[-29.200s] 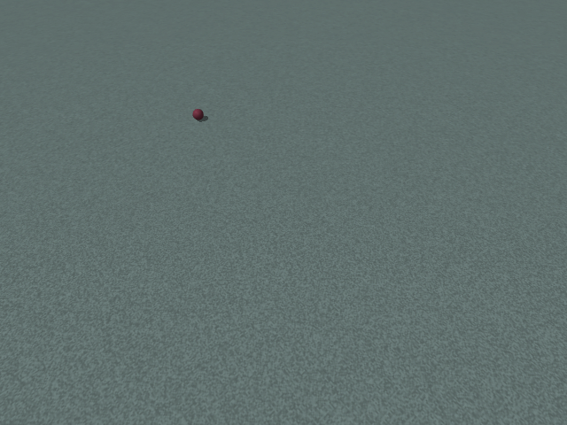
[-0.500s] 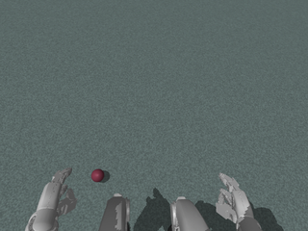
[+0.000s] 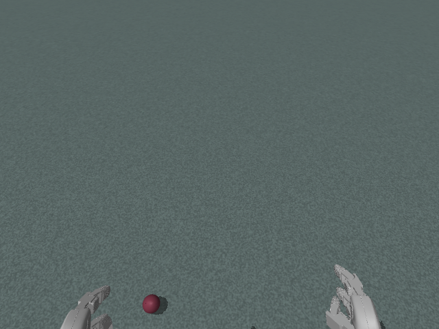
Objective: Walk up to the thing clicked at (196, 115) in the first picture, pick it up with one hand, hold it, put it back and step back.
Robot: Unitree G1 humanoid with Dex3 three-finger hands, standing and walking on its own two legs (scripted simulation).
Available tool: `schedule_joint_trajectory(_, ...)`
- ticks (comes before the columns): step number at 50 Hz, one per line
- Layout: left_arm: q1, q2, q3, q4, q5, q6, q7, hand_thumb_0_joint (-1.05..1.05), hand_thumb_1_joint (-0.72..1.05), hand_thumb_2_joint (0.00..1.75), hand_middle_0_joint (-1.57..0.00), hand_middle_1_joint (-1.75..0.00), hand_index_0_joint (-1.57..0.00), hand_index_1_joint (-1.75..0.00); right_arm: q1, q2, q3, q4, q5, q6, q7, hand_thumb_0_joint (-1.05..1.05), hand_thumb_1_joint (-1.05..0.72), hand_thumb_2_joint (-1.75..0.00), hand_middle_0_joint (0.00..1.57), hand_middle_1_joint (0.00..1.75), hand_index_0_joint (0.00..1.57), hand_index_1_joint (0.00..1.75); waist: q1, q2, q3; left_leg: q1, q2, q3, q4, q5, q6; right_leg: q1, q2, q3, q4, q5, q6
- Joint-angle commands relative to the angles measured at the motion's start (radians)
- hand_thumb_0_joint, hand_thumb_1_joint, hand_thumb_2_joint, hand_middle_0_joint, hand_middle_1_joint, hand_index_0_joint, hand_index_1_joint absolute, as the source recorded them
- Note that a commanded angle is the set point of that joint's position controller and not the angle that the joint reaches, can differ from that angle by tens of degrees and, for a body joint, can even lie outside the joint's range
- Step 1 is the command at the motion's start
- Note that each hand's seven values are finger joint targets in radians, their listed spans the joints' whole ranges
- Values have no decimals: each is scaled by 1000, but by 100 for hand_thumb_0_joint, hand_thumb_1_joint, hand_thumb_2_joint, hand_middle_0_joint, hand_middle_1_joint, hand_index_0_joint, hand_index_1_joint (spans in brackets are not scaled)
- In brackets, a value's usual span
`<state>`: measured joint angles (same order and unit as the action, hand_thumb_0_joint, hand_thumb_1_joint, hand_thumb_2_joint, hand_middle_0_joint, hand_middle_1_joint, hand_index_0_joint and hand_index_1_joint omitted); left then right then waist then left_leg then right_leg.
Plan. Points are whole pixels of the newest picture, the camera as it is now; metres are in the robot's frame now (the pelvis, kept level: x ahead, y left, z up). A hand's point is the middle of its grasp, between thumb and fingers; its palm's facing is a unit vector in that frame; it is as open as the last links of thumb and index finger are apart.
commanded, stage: home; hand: left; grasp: from above
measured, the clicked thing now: (151, 303) +0.38 +0.25 -0.68
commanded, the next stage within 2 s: stand in 1.82 s
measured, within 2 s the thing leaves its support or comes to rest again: neither
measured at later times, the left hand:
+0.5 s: hand out of the picture +0.15 +0.17 -0.05, palm faces +0.04 -0.98 -0.20, open 7.4 cm
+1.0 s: hand out of the picture +0.16 +0.18 -0.05, palm faces +0.04 -0.98 -0.20, open 7.4 cm
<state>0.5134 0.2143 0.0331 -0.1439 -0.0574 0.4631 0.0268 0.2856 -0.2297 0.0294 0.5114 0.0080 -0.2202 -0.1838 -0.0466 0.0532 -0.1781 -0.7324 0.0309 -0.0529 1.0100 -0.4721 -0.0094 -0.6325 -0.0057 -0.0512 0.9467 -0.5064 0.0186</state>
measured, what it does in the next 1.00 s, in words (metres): stands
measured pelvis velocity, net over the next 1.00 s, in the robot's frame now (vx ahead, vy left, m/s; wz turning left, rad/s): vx -0.01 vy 0.00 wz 0.00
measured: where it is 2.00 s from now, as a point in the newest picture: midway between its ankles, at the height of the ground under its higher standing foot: outside the picture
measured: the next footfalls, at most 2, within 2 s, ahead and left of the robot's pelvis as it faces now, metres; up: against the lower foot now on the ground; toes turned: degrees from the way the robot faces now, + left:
none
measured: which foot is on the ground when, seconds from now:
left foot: down 0.00-1.00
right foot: down 0.00-1.00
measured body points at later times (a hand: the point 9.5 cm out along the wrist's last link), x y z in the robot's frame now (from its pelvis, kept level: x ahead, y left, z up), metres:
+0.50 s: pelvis -0.01 +0.00 +0.00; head +0.01 +0.00 +0.45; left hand +0.15 +0.23 -0.03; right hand +0.15 -0.25 -0.07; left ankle +0.02 +0.12 -0.68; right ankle -0.02 -0.13 -0.68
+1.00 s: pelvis -0.01 +0.00 +0.00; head +0.01 +0.00 +0.45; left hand +0.15 +0.23 -0.03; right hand +0.16 -0.25 -0.06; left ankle +0.02 +0.12 -0.68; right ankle -0.02 -0.13 -0.68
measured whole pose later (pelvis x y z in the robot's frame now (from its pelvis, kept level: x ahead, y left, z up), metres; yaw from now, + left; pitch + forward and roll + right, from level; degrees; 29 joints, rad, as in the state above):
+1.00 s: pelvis -0.01 +0.00 +0.00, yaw +0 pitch +10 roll -2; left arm 0.50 0.22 0.03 -0.12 -0.05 0.45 0.02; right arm 0.28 -0.23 0.03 0.54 0.00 -0.24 -0.18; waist -0.04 0.05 -0.16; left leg -0.72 0.03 -0.05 1.01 -0.47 -0.01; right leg -0.63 -0.01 -0.04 0.96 -0.51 0.02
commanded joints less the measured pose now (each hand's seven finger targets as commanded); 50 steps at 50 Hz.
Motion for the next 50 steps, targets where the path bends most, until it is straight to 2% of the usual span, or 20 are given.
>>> schedule_joint_trajectory(1, -30, 106, 57, -178, 11, -59, -2, 0, 90, 90, -20, -30, -20, -30, -45, -113, -49, -141, -3, -64, -11, 0, -90, -90, 20, 30, 20, 30, -6, -8, -78, 176, -29, 23, -138, 278, 20, 25, 33, -18, -147, 292, -13)
schedule_joint_trajectory(5, -35, 107, 55, -169, 14, -62, -1, 0, 90, 90, -20, -30, -20, -30, -55, -115, -48, -137, -5, -65, -10, 0, -90, -90, 20, 30, 20, 30, -1, -21, -85, 185, -29, 23, -134, 295, 22, 34, 32, -15, -148, 314, -10)
schedule_joint_trajectory(7, -41, 105, 54, -164, 16, -63, -2, 0, 90, 90, -20, -30, -20, -30, -56, -113, -46, -134, -6, -66, -8, 0, -90, -90, 20, 30, 20, 30, 0, 6, -69, 178, -29, 20, -145, 264, 19, 28, 30, -16, -150, 280, -15)
schedule_joint_trajectory(8, -39, 111, 58, -168, 15, -63, -1, 0, 90, 90, -20, -30, -20, -30, -65, -116, -46, -134, -5, -65, -8, 0, -90, -90, 20, 30, 20, 30, 7, -5, -68, 177, -28, 21, -151, 249, 20, 30, 32, -17, -155, 265, -14)
schedule_joint_trajectory(9, -44, 113, 56, -162, 18, -62, 0, 0, 90, 90, -20, -30, -20, -30, -67, -114, -44, -134, -7, -66, -9, 0, -90, -90, 20, 30, 20, 30, -1, -2, -65, 178, -28, 20, -149, 244, 21, 24, 32, -16, -158, 264, -12)
schedule_joint_trajectory(13, -48, 110, 52, -159, 14, -59, 0, 0, 90, 90, -20, -30, -20, -30, -75, -116, -42, -136, -4, -66, -9, 0, -90, -90, 20, 30, 20, 30, 5, -13, -40, 161, -29, 21, -159, 211, 23, 21, 30, -16, -167, 232, -13)
schedule_joint_trajectory(22, -41, 105, 54, -162, 9, -61, -1, 0, 90, 90, -20, -30, -20, -30, -77, -111, -40, -139, -3, -72, -10, 0, -90, -90, 20, 30, 20, 30, 11, -15, -40, 143, -26, 12, -179, 126, 22, 7, 34, -23, -169, 146, -17)
schedule_joint_trajectory(28, -36, 112, 61, -167, 9, -65, 0, 0, 90, 90, -20, -30, -20, -30, -71, -112, -45, -137, -2, -75, -15, 0, -90, -90, 20, 30, 20, 30, 9, -20, -59, 153, -23, 14, -165, 175, 21, 11, 33, -20, -159, 186, -18)
schedule_joint_trajectory(39, -37, 116, 64, -162, 10, -58, -4, 0, 90, 90, -20, -30, -20, -30, -72, -116, -46, -135, -2, -81, -14, 0, -90, -90, 20, 30, 20, 30, 9, -11, -45, 145, -24, 16, -171, 133, 23, 1, 32, -16, -164, 149, -17)
schedule_joint_trajectory(42, -45, 111, 51, -171, 9, -58, -5, 0, 90, 90, -20, -30, -20, -30, -74, -113, -44, -132, -1, -80, -14, 0, -90, -90, 20, 30, 20, 30, 9, -7, -40, 146, -22, 15, -167, 161, 21, 0, 33, -17, -157, 172, -17)
schedule_joint_trajectory(46, -28, 120, 64, -164, 8, -59, -3, 0, 90, 90, -20, -30, -20, -30, -65, -121, -50, -131, -1, -77, -15, 0, -90, -90, 20, 30, 20, 30, 10, -11, -64, 162, -22, 17, -159, 195, 21, 15, 32, -13, -151, 201, -18)
schedule_joint_trajectory(48, -49, 109, 46, -182, 10, -62, -4, 0, 90, 90, -20, -30, -20, -30, -70, -114, -47, -132, -4, -77, -14, 0, -90, -90, 20, 30, 20, 30, 7, 3, -49, 162, -21, 17, -159, 200, 18, 4, 33, -14, -150, 207, -18)
schedule_joint_trajectory(50, -32, 116, 60, -161, 7, -60, -2, 0, 90, 90, -20, -30, -20, -30, -62, -123, -54, -128, -4, -77, -15, 0, -90, -90, 20, 30, 20, 30, 3, -21, -64, 166, -20, 13, -157, 202, 22, 15, 32, -14, -150, 210, -16)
